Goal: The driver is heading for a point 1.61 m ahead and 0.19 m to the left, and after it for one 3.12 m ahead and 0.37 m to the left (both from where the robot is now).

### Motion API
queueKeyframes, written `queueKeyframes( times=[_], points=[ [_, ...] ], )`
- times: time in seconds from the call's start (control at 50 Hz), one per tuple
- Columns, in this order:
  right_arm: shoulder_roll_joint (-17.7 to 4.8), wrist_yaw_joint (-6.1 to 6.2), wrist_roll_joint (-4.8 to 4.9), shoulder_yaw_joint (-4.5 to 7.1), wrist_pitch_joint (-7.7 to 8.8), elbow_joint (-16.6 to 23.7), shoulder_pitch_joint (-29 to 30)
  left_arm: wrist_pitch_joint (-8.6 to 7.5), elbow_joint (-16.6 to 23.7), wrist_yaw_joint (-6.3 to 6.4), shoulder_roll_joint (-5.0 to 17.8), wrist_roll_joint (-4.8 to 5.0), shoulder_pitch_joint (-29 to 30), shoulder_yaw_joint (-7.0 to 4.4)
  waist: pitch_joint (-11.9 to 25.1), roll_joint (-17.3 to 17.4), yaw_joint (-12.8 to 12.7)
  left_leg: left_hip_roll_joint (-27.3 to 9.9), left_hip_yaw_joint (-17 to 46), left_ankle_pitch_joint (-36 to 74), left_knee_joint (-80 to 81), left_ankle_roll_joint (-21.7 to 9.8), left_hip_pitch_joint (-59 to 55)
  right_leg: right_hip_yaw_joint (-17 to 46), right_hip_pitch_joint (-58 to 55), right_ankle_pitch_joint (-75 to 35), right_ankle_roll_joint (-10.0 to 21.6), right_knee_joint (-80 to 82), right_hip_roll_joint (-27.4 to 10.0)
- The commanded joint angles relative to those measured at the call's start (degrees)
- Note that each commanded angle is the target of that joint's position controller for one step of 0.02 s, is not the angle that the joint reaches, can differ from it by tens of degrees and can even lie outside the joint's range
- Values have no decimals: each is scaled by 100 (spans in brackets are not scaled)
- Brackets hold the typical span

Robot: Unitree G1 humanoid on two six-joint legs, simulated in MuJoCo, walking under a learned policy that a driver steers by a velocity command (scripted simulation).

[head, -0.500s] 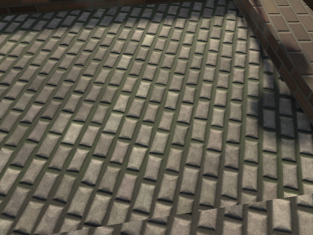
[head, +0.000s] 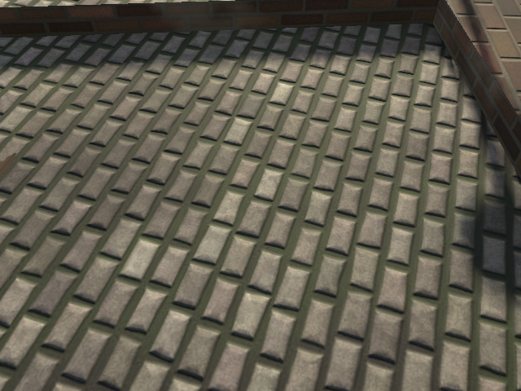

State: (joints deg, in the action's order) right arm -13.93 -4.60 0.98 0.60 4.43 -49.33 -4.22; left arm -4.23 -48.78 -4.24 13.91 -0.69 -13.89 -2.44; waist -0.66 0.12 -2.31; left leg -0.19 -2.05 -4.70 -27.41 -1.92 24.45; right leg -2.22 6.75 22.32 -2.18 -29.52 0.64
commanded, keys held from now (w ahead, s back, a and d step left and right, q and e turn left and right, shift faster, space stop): no key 1.00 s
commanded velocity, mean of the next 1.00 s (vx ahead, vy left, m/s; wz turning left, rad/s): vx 0.02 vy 0.00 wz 0.00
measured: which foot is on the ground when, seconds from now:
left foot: down 0.00-1.00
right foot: down 0.00-1.00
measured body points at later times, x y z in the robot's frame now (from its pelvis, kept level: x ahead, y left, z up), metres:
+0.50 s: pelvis +0.01 +0.00 +0.00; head +0.03 +0.00 +0.45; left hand +0.07 +0.26 -0.14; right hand +0.17 -0.25 -0.12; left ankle +0.10 +0.10 -0.73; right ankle -0.10 -0.11 -0.73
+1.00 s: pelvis +0.01 -0.01 +0.00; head +0.03 -0.01 +0.45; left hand +0.03 +0.24 -0.15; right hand +0.13 -0.26 -0.14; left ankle +0.10 +0.10 -0.73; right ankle -0.10 -0.11 -0.73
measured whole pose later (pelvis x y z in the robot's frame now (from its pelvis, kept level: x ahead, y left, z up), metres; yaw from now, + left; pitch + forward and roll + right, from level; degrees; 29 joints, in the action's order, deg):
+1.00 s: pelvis +0.01 -0.01 +0.00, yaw +0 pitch -1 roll +1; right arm -13.7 -3.7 -0.4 2.8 3.6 -62.1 -2.4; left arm -3.3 -57.9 -5.5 11.9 -0.7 -17.7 -2.9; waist -2.8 -0.1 0.5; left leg 1.4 -2.3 -6.5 -28.0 -1.5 20.3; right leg -2.3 1.6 25.6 0.7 -28.4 -0.9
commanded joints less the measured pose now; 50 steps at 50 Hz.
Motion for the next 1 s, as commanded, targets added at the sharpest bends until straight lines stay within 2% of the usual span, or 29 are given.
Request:
queueKeyframes(
  times=[0.02, 0.06, 0.08, 0.12, 0.2, 0.32, 0.44, 1.0],
  points=[
    [-770, -116, -54, 194, -31, 180, 162, 84, 66, 49, 576, -25, -767, -158, 568, 355, -97, -773, 1165, 798, 253, -526, -1353, 91, 520, -500, -3, 574, -234],
    [-790, -48, -109, 236, 22, 225, 181, 15, 61, 31, 656, -9, -617, -205, 663, 86, 62, -573, 860, 683, 173, -463, -1601, 114, 696, -699, 355, 536, -254],
    [-775, 5, -106, 230, 46, 247, 320, 4, 58, 0, 627, 17, -501, -217, 668, 61, 71, -522, 788, 643, 115, -420, -1724, 141, 804, -677, 404, 620, -267],
    [-761, 53, -59, 230, 48, 172, 361, 31, 139, -38, 594, 28, -204, -234, 608, 106, 117, -469, 747, 806, 56, -366, -1728, 161, 737, -905, 320, 646, -312],
    [-743, 35, -62, 256, 47, 57, 352, 32, 42, -41, 614, 9, -301, -261, 570, 54, 114, -377, 621, 1314, -77, -378, -1841, 151, 702, -1168, 275, 593, -346],
    [-770, 70, -72, 311, 26, -87, 452, 63, -59, -65, 590, 4, -267, -265, 301, 6, 162, -285, 564, 600, 75, -257, -1837, 155, 890, -636, 329, 729, -369],
    [-758, 109, -87, 337, 25, -247, 532, 49, -160, -83, 609, 2, -233, -259, 193, -55, 204, -173, 457, 510, 128, -197, -1904, 181, 954, -615, 398, 820, -414],
    [-577, 95, -131, 314, -17, -1048, 437, 48, -833, -111, 405, 2, -788, -155, -13, -132, 280, -60, 260, 634, 1, -87, -1907, 184, 1018, -968, 438, 840, -390]
  ],
)
Velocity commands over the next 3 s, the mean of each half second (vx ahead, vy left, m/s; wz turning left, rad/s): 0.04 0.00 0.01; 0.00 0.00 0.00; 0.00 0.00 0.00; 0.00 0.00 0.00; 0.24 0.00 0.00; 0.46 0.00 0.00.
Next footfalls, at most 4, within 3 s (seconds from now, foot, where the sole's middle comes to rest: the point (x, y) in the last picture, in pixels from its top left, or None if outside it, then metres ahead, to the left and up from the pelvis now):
2.76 right None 0.30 -0.13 -0.77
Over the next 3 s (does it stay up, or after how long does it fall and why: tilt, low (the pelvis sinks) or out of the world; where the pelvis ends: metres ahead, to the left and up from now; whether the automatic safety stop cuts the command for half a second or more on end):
stays up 0.34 -0.03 -0.03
